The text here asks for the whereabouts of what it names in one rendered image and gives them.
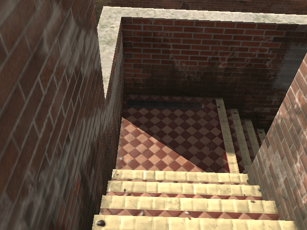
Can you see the stairs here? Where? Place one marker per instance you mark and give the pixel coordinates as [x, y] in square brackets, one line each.
[167, 200]
[246, 139]

